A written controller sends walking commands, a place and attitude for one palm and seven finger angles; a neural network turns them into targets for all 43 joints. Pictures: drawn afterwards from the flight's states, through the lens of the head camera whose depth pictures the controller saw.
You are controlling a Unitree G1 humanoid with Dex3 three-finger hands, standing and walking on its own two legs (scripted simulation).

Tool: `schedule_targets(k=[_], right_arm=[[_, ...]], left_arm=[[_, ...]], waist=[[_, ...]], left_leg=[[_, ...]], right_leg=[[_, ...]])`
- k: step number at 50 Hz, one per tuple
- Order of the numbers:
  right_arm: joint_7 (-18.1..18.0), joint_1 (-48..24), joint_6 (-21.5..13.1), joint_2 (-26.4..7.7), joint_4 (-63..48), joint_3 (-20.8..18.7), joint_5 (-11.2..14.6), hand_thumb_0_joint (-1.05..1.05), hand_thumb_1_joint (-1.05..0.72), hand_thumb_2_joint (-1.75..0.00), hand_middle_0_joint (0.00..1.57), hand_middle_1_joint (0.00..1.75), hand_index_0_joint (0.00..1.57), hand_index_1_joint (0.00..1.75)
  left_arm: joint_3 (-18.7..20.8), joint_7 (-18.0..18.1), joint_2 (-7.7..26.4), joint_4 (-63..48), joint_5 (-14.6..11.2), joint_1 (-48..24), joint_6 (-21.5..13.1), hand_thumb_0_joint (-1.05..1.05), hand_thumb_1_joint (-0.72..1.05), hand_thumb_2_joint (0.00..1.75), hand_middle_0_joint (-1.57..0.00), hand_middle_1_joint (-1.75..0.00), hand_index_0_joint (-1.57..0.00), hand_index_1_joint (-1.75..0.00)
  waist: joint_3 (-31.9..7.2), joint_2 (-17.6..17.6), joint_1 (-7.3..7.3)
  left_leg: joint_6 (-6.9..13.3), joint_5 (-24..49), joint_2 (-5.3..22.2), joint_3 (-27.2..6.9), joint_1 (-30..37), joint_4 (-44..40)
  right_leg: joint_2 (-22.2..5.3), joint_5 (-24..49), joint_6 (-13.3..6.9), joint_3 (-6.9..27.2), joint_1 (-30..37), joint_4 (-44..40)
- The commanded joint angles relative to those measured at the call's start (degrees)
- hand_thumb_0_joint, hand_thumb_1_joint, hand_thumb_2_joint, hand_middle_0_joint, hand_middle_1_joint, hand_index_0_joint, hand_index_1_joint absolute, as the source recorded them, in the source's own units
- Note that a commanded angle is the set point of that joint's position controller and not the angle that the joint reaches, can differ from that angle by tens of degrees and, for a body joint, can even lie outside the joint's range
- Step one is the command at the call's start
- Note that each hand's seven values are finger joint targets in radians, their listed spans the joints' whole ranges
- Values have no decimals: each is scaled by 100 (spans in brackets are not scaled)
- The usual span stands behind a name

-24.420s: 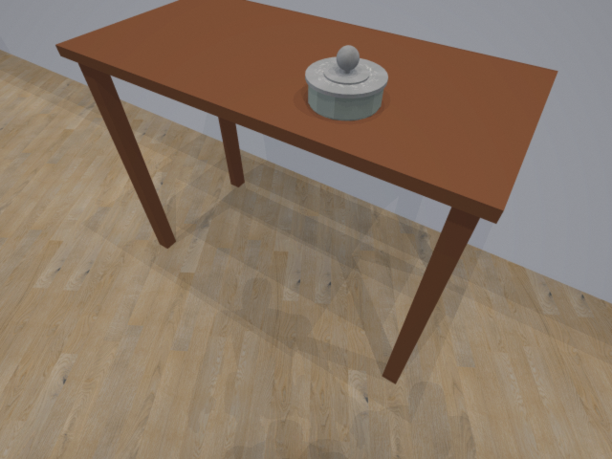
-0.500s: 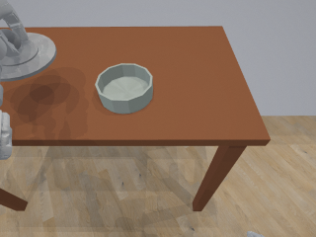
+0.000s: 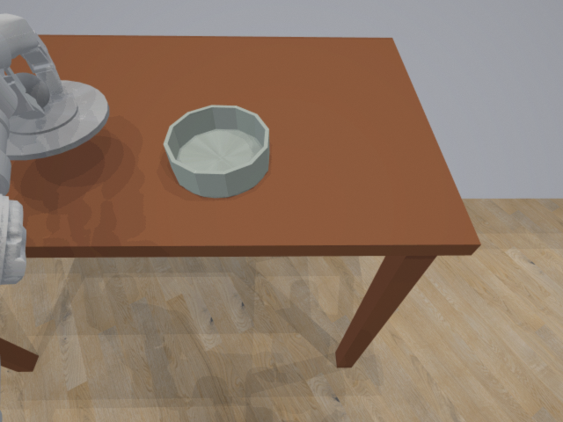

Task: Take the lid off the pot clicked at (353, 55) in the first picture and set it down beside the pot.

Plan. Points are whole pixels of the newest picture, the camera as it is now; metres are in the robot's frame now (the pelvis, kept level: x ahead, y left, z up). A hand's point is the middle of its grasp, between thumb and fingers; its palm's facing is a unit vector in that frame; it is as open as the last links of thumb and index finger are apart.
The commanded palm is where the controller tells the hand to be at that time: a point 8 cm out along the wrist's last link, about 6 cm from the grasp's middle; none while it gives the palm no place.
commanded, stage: lower the lid onto the table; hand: left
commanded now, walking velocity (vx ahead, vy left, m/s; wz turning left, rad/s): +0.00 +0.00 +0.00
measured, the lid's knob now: (28, 91) +0.50 +0.31 +0.21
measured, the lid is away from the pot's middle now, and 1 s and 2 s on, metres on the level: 0.23 0.24 0.24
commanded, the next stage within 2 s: open the fingers wide in 1.26 s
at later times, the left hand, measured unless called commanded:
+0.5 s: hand (25, 115) +0.47 +0.31 +0.19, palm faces -0.35 -0.15 -0.92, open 7.4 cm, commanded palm +0.47 +0.31 +0.27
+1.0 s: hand (43, 136) +0.47 +0.31 +0.16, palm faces -0.41 -0.15 -0.90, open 7.4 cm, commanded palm +0.48 +0.31 +0.23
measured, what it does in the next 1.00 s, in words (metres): stands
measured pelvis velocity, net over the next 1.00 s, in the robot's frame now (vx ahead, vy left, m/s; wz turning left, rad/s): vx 0.00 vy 0.01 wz -0.02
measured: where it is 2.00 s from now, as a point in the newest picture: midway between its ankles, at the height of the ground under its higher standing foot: outside the picture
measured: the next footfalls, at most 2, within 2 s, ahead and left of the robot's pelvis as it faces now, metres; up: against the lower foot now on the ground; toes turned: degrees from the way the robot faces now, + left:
none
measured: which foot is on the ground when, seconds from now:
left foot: down 0.00-1.00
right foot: down 0.00-1.00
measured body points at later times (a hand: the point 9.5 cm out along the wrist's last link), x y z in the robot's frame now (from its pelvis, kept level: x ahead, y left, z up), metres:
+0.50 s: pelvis +0.01 +0.01 +0.00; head +0.06 +0.01 +0.44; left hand +0.49 +0.32 +0.25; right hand +0.06 -0.27 -0.13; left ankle +0.02 +0.07 -0.74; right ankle -0.02 -0.12 -0.74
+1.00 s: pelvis +0.00 +0.01 -0.01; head +0.06 +0.01 +0.44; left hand +0.49 +0.31 +0.21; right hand +0.03 -0.28 -0.13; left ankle +0.02 +0.07 -0.74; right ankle -0.02 -0.12 -0.74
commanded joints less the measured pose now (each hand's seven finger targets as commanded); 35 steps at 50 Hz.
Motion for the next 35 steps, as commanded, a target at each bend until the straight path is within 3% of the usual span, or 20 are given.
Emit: schedule_targets(k=[1, 4, 5, 8, 9, 10, 12, 14, 15, 18, 19, 20, 21, 22, 24, 25, 29, 32, 33, 35], right_arm=[[-80, 109, -170, -938, -533, -339, -57, 0, -90, -90, 20, 30, 20, 30], [-75, 120, -89, -984, -578, -331, -18, 0, -90, -90, 20, 30, 20, 30], [-62, 130, -46, -988, -566, -339, -36, 0, -90, -90, 20, 30, 20, 30], [-62, 124, -21, -972, -660, -361, -28, 0, -90, -90, 20, 30, 20, 30], [-58, 95, -37, -970, -720, -366, -22, 0, -90, -90, 20, 30, 20, 30], [-43, 164, -7, -965, -692, -388, -40, 0, -90, -90, 20, 30, 20, 30], [-49, 188, 59, -977, -692, -373, -25, 0, -90, -90, 20, 30, 20, 30], [-51, 131, 65, -988, -754, -385, 9, 0, -90, -90, 20, 30, 20, 30], [-43, 199, 93, -981, -691, -395, -8, 0, -90, -90, 20, 30, 20, 30], [-56, 250, 70, -968, -650, -414, 0, 0, -90, -90, 20, 30, 20, 30], [-66, 180, 38, -981, -715, -411, 10, 0, -90, -90, 20, 30, 20, 30], [-52, 255, 29, -971, -679, -432, -24, 0, -90, -90, 20, 30, 20, 30], [-63, 246, 12, -942, -688, -437, -37, 0, -90, -90, 20, 30, 20, 30], [-62, 298, 44, -947, -640, -429, -34, 0, -90, -90, 20, 30, 20, 30], [-66, 229, 63, -970, -652, -413, 8, 0, -90, -90, 20, 30, 20, 30], [-53, 229, 89, -970, -613, -420, -8, 0, -90, -90, 20, 30, 20, 30], [-89, 191, 74, -978, -616, -393, 6, 0, -90, -90, 20, 30, 20, 30], [-121, 258, 78, -967, -554, -383, -4, 0, -90, -90, 20, 30, 20, 30], [-124, 256, 75, -977, -589, -383, -12, 0, -90, -90, 20, 30, 20, 30], [-139, 216, 49, -954, -612, -379, -19, 0, -90, -90, 20, 30, 20, 30]], left_arm=[[629, 414, 1832, -1242, 179, -3381, -163, 0, 72, 92, -89, -107, -83, -103], [483, 396, 1694, -909, 101, -3009, -179, 0, 72, 92, -89, -107, -83, -103], [781, 437, 2088, -1111, 170, -3177, -206, 0, 72, 92, -89, -107, -83, -103], [835, 463, 2175, -1419, 171, -3323, -295, 0, 72, 92, -89, -107, -83, -103], [731, 454, 1995, -1493, 101, -3123, -322, 0, 72, 92, -89, -107, -83, -103], [968, 472, 2231, -1473, 163, -3042, -325, 0, 72, 92, -89, -107, -83, -103], [864, 445, 2128, -1107, 143, -2752, -340, 0, 72, 92, -89, -107, -83, -103], [629, 430, 1809, -1264, 38, -2698, -372, 0, 72, 92, -89, -107, -83, -103], [804, 454, 2035, -1344, 82, -2864, -377, 0, 72, 92, -89, -107, -83, -103], [582, 445, 1783, -1526, 39, -3175, -406, 0, 72, 92, -89, -107, -83, -103], [525, 432, 1658, -1699, -47, -3024, -440, 0, 72, 92, -89, -107, -83, -103], [843, 477, 2044, -2011, 13, -3265, -471, 0, 72, 92, -89, -107, -83, -103], [767, 473, 1881, -1776, 43, -2987, -475, 0, 72, 92, -89, -107, -83, -103], [792, 457, 1865, -1448, 33, -2765, -465, 0, 72, 92, -89, -107, -83, -103], [543, 422, 1561, -1260, -77, -2600, -477, 0, 72, 92, -89, -107, -83, -103], [627, 449, 1705, -1522, -45, -2893, -487, 0, 72, 92, -89, -107, -83, -103], [449, 465, 1498, -1356, -88, -2845, -528, 0, 72, 92, -89, -107, -83, -103], [561, 505, 1685, -1175, -26, -2978, -560, 0, 72, 92, -89, -107, -83, -103], [734, 532, 1905, -1272, -12, -3015, -599, 0, 72, 92, -89, -107, -83, -103], [710, 557, 1887, -1425, -4, -3062, -658, 0, 72, 92, -89, -107, -83, -103]], waist=[[-2685, 592, -12], [-2354, 468, -20], [-2633, 389, 32], [-2823, 726, 35], [-2843, 861, 33], [-2947, 725, 42], [-2601, 516, 7], [-2573, 722, -14], [-2689, 658, -24], [-2710, 830, -109], [-2782, 959, -75], [-3121, 1008, -48], [-3018, 1051, -54], [-2773, 731, -83], [-2481, 688, -91], [-2690, 652, -95], [-2473, 844, -116], [-2505, 586, -133], [-2622, 564, -81], [-2840, 760, -67]], left_leg=[[12, 2301, 57, -401, 2190, 126], [6, 2051, 52, -311, 1853, 78], [16, 2024, 76, -318, 1867, 83], [25, 2411, 95, -348, 2090, 163], [-7, 2906, 108, -370, 2247, 255], [-2, 2901, 140, -388, 2285, 284], [23, 2532, 122, -331, 1992, 237], [6, 2784, 134, -332, 2157, 278], [3, 2665, 163, -381, 2195, 280], [4, 2577, 177, -430, 2384, 273], [-37, 3007, 190, -447, 2586, 338], [-63, 3107, 208, -517, 2735, 358], [-39, 3224, 168, -496, 2734, 429], [-31, 2933, 167, -477, 2505, 397], [-34, 2726, 154, -422, 2309, 339], [-35, 2511, 173, -449, 2333, 313], [-49, 2511, 148, -441, 2303, 328], [1, 1854, 127, -414, 2057, 252], [6, 1805, 113, -427, 2030, 250], [-6, 2098, 123, -418, 2170, 320]], right_leg=[[222, 1459, -209, 135, -18, -142], [207, 1457, -215, 108, 18, -150], [205, 1503, -181, 162, 168, -95], [209, 1633, -192, 168, 107, -56], [225, 1764, -217, 132, 1, -34], [235, 1700, -170, 161, 17, -8], [240, 1602, -158, 133, -37, -47], [239, 1618, -196, 102, -184, -42], [250, 1519, -161, 124, -194, -30], [263, 1369, -166, 96, -387, -80], [271, 1438, -200, 65, -470, -56], [279, 1433, -169, 109, -397, -18], [290, 1495, -182, 108, -467, -15], [294, 1408, -162, 75, -470, -39], [278, 1394, -196, 36, -507, -51], [266, 1301, -161, 72, -462, -27], [281, 1292, -219, 30, -590, -30], [273, 1130, -182, 66, -476, -43], [273, 1144, -189, 75, -367, -19], [260, 1259, -184, 98, -347, 30]])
